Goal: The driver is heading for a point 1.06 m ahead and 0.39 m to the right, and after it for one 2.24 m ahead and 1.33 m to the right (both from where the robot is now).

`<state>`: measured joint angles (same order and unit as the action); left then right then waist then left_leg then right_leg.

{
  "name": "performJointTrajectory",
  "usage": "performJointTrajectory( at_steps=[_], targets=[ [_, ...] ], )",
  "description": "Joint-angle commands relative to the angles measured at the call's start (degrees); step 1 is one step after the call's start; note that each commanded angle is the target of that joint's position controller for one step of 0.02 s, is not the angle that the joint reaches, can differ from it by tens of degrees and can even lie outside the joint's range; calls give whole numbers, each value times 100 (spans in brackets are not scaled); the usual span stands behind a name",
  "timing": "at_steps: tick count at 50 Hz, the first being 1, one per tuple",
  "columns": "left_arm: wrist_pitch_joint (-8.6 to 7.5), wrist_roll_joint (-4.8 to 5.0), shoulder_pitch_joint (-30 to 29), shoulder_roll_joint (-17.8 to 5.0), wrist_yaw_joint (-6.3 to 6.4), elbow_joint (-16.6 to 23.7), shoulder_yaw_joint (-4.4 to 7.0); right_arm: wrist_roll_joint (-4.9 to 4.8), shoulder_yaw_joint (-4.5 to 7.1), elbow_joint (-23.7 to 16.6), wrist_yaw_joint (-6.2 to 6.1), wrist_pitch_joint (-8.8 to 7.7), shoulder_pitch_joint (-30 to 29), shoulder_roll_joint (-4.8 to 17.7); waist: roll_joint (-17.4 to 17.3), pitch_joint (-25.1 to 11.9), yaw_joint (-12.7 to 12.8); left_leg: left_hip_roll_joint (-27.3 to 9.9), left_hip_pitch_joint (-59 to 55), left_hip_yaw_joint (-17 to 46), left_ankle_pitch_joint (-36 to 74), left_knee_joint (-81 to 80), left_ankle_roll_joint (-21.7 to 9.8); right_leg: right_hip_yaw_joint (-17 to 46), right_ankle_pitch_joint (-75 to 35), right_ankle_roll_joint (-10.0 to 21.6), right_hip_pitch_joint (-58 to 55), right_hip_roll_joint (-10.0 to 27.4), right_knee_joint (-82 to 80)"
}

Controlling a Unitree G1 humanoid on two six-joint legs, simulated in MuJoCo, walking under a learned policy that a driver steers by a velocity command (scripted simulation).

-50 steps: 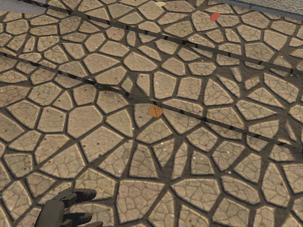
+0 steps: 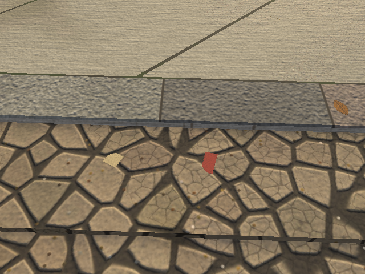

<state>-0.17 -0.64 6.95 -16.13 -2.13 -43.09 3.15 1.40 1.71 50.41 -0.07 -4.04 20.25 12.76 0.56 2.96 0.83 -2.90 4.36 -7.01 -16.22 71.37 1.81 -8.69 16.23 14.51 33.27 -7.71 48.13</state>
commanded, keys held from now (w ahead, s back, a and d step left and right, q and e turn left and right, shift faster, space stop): w+e+shift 0.88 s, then w+q+shift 0.12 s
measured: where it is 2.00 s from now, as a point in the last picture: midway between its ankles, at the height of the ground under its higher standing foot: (343, 124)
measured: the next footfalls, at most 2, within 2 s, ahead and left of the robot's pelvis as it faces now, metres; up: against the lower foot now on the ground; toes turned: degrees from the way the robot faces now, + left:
left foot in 0.34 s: +0.57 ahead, +0.15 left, +0.03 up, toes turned -23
right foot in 0.76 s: +0.68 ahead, -0.24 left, +0.03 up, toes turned -47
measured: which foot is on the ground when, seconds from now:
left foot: up 0.00-0.32, down 0.34-0.76, up 0.78-1.00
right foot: down 0.00-0.38, up 0.40-0.74, down 0.76-1.00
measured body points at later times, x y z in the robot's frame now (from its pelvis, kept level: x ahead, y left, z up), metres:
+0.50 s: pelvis +0.43 +0.02 +0.07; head +0.47 +0.00 +0.51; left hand +0.67 +0.25 -0.04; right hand +0.46 -0.29 -0.03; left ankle +0.53 +0.17 -0.67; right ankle +0.30 -0.01 -0.57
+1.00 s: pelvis +0.75 -0.28 +0.09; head +0.75 -0.31 +0.54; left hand +0.96 -0.09 -0.03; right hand +0.72 -0.58 +0.01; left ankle +0.96 -0.25 -0.57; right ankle +0.66 -0.21 -0.65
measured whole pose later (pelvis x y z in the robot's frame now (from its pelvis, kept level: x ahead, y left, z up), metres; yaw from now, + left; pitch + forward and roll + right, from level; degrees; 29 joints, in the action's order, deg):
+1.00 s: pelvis +0.75 -0.28 +0.09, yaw -53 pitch +2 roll +0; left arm -3.7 -0.8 28.1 -15.4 -0.8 -45.1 2.1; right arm 2.9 -0.9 34.4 2.2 -2.2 4.5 14.1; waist -1.9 0.8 3.8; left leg -8.7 42.5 0.2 -11.4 61.1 1.2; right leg 4.4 19.8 9.2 2.6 -9.6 21.8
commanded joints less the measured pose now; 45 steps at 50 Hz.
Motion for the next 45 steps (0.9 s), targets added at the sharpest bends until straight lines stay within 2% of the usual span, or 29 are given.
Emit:
performJointTrajectory(
  at_steps=[1, 2, 4, 7, 10, 14, 16, 17, 18, 19, 20, 21, 23, 24, 26, 30, 33, 34, 35, 36, 37, 38, 39, 40, 41, 42, 43, 44, 45],
  targets=[
    [14, -79, 1470, -1309, 187, -155, 483, 19, 87, -1351, 69, -425, -949, 882, -670, -641, 356, 38, 4160, 1212, -235, 1579, -123, 5344, 1251, 1009, -3748, 1995, -3538],
    [-95, -75, 1364, -1106, 240, -206, 424, 85, 40, -1427, 56, -375, -1009, 763, -785, -284, 68, -197, 3878, 1301, -319, 944, -80, 4746, 511, 839, -3006, 1747, -3479],
    [-277, -77, 989, -856, 278, -121, 318, 245, -1, -1352, 21, -84, -735, 697, -583, -147, -336, -352, 3296, 1246, -493, 373, 82, 3707, -245, 713, -2097, 1217, -3421],
    [-438, 38, 1094, -897, 208, -3, 295, 274, -79, -1696, 52, 122, -1363, 668, -485, 77, -240, -522, 3077, 921, -331, -991, 245, 3127, -190, 652, -1253, 839, -3815],
    [-490, -1, 1341, -1000, 141, 52, 368, 91, -183, -2075, 144, 93, -2322, 498, -153, 238, 178, -327, 2643, 732, 1168, -2553, 290, 3028, -865, 379, -1148, 631, -3989],
    [-462, 43, 1584, -1157, 146, 53, 464, 10, -141, -2228, 134, 34, -2560, 746, 207, -135, 394, -18, 2306, 828, 1738, -3649, 73, 3201, -2390, 15, -2332, 879, -3370],
    [-436, 62, 1527, -1281, 178, 88, 494, 19, -71, -2158, 65, 4, -2205, 940, 214, -407, 204, 267, 1445, 788, 1190, -4211, -5, 3331, -3317, -247, -2604, 892, -2765],
    [-445, 32, 1444, -1422, 149, 92, 511, 6, 59, -1983, -18, -18, -1470, 1220, 145, -938, -192, 417, 576, 724, 766, -4216, -95, 3222, -4085, -395, -2701, 808, -1838],
    [-481, 131, 1378, -1280, 94, 169, 462, 121, 195, -1714, -92, -81, -218, 1506, -539, -1852, -750, -123, -1582, 1108, 545, -4009, -385, 2890, -3637, -673, -1565, 444, -100],
    [-549, 287, 1515, -485, 133, 382, 221, 240, 378, -1572, -163, -50, 789, 1847, -1907, -3093, -955, -1868, -3835, 2920, -854, -4217, -833, 2355, -279, -930, 41, 73, 1779],
    [-429, 371, 1441, -186, 215, 540, -7, 226, 421, -1503, -144, 55, 646, 1893, -2486, -3540, -829, -2834, -4183, 4793, -2414, -5146, -955, 1657, 1810, -998, 1058, 83, 2908],
    [-284, 147, 750, -527, 258, 520, 51, 224, 389, -1607, -196, 154, 67, 1596, -1188, -2400, -835, -2517, -2787, 4373, -2514, -5674, -759, 1263, 1096, -1017, 1183, 486, 2914],
    [-192, -110, -26, -788, 89, 614, 167, 223, 275, -1244, -231, 111, -117, 1117, -395, -1148, -776, -1816, -1573, 2579, -664, -5603, -578, 1235, 526, -980, 1217, 985, 2537],
    [-117, -134, 6, -630, -38, 740, 139, 205, 245, -1067, -230, 66, -107, 1031, -836, -960, -514, -1708, -1137, 2086, -442, -5619, -479, 1339, 429, -1000, 1064, 1125, 2468],
    [81, -87, -158, -415, -221, 960, 61, 145, 201, -910, -131, -43, -295, 780, -963, -611, -168, -1587, -510, 1397, -374, -5915, -350, 1314, 328, -1033, 998, 1274, 2463],
    [354, -93, -100, -641, -318, 1303, 55, 192, 319, -910, -60, -248, -1136, 1170, -918, -285, 627, -1555, 66, 389, -143, -6572, -447, 1047, -240, -1038, 791, 1449, 2261],
    [367, -36, -380, -699, -337, 1418, -18, 196, 416, -750, -31, -164, -1080, 1481, -657, 193, 626, -1102, 375, -723, 177, -6868, -362, 261, -245, -789, -98, 1316, 899],
    [354, -20, -334, -706, -317, 1392, -28, 200, 474, -643, -55, -99, -871, 1669, -636, 221, 595, -1116, 269, -938, 1240, -6650, -421, -14, 214, -658, -500, 1149, 680],
    [337, 25, 23, -791, -252, 1259, 20, 197, 518, -597, -70, -6, -725, 1816, -668, 50, 714, -1147, 13, -1097, 3237, -5944, -524, -319, 776, -544, -900, 843, 746],
    [342, 39, 978, -927, -161, 1049, 104, 181, 573, -659, -55, 61, -918, 2042, -852, -369, 1195, -1467, 31, -1049, 4898, -4615, -544, -209, 1109, -422, -1732, 697, 752],
    [330, 28, 2361, -1101, -69, 621, 260, 104, 592, -791, -2, 118, -1201, 2067, -675, -1054, 1792, -1649, 727, -816, 4908, -2695, -480, 263, 979, -279, -3359, 621, 311],
    [240, 86, 2457, -1347, 25, 259, 434, 148, 468, -840, 120, 187, -1199, 1490, 437, -715, 1612, -856, 1995, -668, 1044, -288, -234, 826, 837, -132, -3968, 546, -434],
    [160, 109, 1879, -1822, 112, 293, 470, 178, 150, -1399, 235, 146, -1403, 588, 2173, -55, 982, 179, 3888, -478, -1342, 1923, -105, 2807, 1816, 173, -3502, 946, -2014],
    [109, 99, 1264, -2015, 72, 687, 458, 265, 119, -2062, 198, -10, -1377, 749, 1963, -494, 369, 211, 4639, 733, -986, 2097, -70, 5099, 1892, 433, -3628, 1545, -3112],
    [47, 5, 1218, -1918, 98, 716, 472, 237, 140, -2047, 169, -113, -1217, 976, 1307, -428, 161, -17, 4675, 941, -677, 1880, -49, 5466, 2084, 520, -3488, 1923, -3494],
    [-37, -59, 1268, -1699, 131, 666, 433, 224, 126, -1940, 149, -145, -1140, 1145, 669, -121, 41, -220, 4450, 941, -502, 1436, -20, 5123, 1770, 473, -2942, 1846, -3558],
    [-143, -77, 1202, -1556, 156, 670, 403, 255, 114, -1869, 134, -123, -1166, 1171, 314, -11, -51, -368, 4172, 972, -398, 1060, -15, 4651, 1294, 430, -2554, 1648, -3429],
    [-227, -52, 1069, -1442, 178, 651, 359, 291, 94, -1802, 122, -29, -1125, 1144, 107, -24, -164, -483, 3862, 992, -355, 677, -9, 4145, 877, 341, -2235, 1400, -3459],
    [-329, -35, 1122, -1273, 192, 603, 286, 268, 72, -1773, 139, 89, -974, 1100, 174, -53, -280, -578, 3695, 965, -250, 285, 19, 3880, 417, 347, -2029, 1446, -3509]
  ],
)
